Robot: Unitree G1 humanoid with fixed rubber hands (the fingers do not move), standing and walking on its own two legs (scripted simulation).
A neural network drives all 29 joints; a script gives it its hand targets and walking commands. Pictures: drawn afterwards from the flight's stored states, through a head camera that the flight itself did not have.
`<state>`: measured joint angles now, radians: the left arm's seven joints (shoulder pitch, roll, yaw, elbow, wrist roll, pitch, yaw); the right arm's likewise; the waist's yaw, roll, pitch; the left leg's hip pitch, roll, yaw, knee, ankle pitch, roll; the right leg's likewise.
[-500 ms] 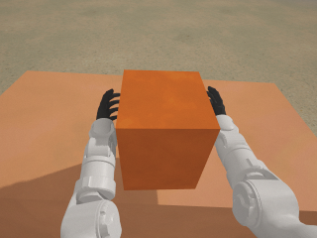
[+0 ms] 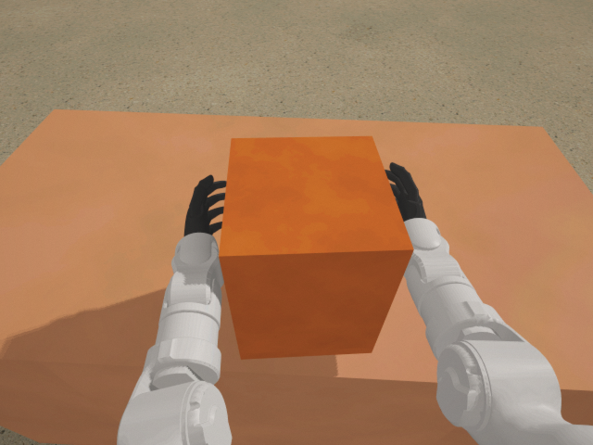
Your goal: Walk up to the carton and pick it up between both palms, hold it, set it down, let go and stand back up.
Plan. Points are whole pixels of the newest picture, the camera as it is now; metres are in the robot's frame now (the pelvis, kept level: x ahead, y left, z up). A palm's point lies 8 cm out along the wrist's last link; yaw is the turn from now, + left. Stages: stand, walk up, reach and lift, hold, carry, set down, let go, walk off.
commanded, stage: set down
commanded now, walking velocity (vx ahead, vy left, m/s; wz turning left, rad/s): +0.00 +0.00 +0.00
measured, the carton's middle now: (304, 250) +0.39 +0.05 +0.05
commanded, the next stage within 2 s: none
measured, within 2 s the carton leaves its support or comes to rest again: rests again in 0.68 s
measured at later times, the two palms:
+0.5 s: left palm (206, 242) +0.38 +0.19 +0.07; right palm (410, 228) +0.42 -0.10 +0.09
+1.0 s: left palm (205, 250) +0.38 +0.19 +0.06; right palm (406, 238) +0.42 -0.10 +0.07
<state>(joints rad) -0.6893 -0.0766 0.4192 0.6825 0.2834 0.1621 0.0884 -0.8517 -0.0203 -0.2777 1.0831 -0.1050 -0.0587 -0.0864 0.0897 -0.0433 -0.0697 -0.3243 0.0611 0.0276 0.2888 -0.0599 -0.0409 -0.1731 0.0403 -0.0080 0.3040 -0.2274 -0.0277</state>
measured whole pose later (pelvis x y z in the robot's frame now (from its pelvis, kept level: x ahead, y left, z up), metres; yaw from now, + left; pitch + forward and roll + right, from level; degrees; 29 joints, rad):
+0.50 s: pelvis +0.00 +0.00 +0.00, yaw -1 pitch +8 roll +0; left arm -0.70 -0.10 0.48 0.77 0.31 0.05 0.09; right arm -0.84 -0.01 -0.36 1.08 -0.21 -0.11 -0.06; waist 0.10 -0.03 -0.07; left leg -0.36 0.06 0.04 0.27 -0.04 -0.03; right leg -0.23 0.04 0.01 0.31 -0.21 -0.02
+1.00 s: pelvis -0.01 +0.01 +0.00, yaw -2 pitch +10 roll -1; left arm -0.68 -0.12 0.47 0.76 0.35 0.00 0.12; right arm -0.82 0.00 -0.47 1.07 -0.28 -0.17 0.01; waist 0.11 -0.04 -0.09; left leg -0.43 0.06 0.07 0.29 -0.04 -0.02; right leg -0.29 0.04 0.03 0.31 -0.20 -0.01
